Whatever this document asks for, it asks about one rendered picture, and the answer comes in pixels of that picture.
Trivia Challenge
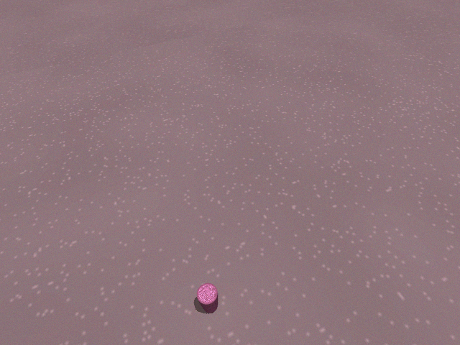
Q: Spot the cup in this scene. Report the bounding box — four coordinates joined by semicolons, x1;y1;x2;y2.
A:
197;283;218;313

